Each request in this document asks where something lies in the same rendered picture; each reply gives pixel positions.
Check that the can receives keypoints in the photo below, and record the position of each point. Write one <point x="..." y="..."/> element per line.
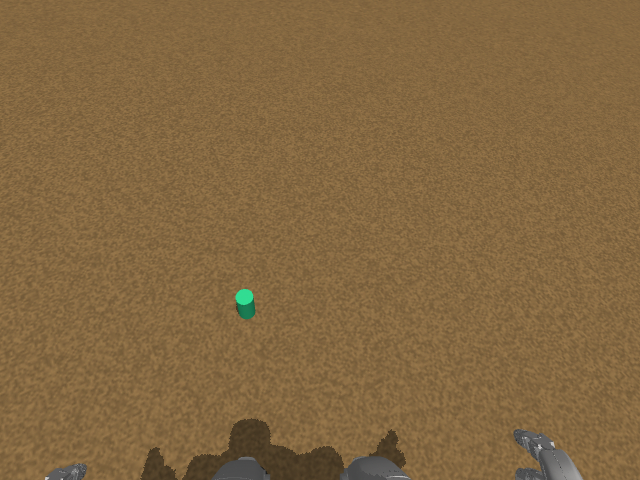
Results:
<point x="245" y="303"/>

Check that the right robot hand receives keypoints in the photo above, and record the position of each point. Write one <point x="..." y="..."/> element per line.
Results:
<point x="555" y="464"/>

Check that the left robot hand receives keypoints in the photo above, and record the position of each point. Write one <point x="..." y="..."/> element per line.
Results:
<point x="73" y="472"/>

